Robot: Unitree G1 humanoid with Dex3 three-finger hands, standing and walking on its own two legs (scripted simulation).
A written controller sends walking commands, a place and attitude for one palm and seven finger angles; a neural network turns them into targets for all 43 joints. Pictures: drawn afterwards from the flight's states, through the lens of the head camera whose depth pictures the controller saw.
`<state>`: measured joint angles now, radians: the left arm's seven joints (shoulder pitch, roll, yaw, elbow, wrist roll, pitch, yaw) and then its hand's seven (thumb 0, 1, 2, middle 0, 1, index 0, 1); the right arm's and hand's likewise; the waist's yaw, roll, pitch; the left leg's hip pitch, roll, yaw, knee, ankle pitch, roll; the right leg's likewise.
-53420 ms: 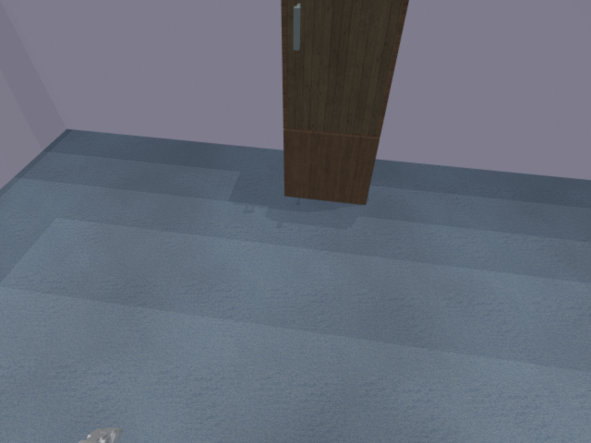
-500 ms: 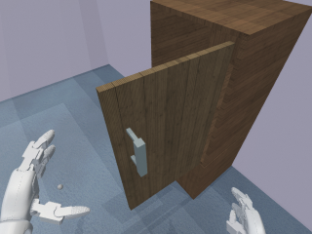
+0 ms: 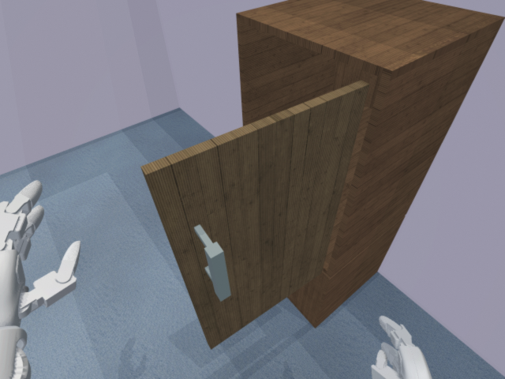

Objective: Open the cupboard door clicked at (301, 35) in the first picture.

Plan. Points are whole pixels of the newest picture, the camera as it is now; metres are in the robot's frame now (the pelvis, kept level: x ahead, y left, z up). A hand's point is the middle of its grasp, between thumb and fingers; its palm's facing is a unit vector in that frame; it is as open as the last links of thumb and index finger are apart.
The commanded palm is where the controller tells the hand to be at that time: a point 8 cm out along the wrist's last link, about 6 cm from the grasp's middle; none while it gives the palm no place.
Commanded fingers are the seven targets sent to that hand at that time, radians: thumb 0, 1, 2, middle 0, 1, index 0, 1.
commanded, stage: draw the hand back to the body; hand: left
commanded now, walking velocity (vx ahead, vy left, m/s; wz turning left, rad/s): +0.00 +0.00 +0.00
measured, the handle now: (212, 263) +0.27 +0.11 +0.06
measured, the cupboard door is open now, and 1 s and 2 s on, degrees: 86 86 86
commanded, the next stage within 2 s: step back with the hand held close in 0.40 s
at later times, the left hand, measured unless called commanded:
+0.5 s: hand (54, 273) +0.18 +0.26 +0.16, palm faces +0.48 -0.79 -0.38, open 7.4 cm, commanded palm +0.13 +0.29 +0.18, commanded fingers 0.00 0.90 0.90 -0.20 -0.30 -0.20 -0.30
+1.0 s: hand (15, 311) +0.13 +0.28 +0.17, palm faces +0.40 -0.76 -0.51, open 7.4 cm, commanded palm +0.08 +0.31 +0.18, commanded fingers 0.00 0.90 0.90 -0.20 -0.30 -0.20 -0.30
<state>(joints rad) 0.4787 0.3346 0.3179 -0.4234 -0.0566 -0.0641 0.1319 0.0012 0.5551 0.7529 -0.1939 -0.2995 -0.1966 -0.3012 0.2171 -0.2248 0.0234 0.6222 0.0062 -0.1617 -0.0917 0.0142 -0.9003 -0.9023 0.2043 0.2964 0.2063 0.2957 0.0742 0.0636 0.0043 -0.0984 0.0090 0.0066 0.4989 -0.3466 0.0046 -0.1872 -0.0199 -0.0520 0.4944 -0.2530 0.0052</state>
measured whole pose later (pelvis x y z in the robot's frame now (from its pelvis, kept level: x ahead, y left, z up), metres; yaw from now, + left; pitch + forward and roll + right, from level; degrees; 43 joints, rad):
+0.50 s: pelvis -0.01 +0.00 +0.00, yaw +0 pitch -5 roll -1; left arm 0.45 0.32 0.34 -0.37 -0.06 -0.09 0.13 0.01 0.88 0.89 -0.21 -0.30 -0.21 -0.30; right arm 0.20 -0.22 0.01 0.65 0.00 -0.14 -0.08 0.01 -0.90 -0.90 0.20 0.30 0.21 0.30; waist 0.08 0.07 0.03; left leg -0.04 0.02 0.01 0.44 -0.30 0.00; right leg -0.13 -0.01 -0.05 0.42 -0.20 0.00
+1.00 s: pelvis -0.07 +0.02 -0.01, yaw -2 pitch -2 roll +0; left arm 0.55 0.42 0.45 -0.52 -0.02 -0.20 0.15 0.01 0.88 0.90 -0.21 -0.30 -0.21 -0.30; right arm 0.20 -0.21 -0.01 0.55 0.01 -0.04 -0.08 0.01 -0.90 -0.90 0.20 0.30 0.21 0.30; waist 0.01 -0.02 0.06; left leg -0.27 -0.02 0.05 0.56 -0.27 0.04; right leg -0.36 -0.05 0.00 0.52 -0.14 0.03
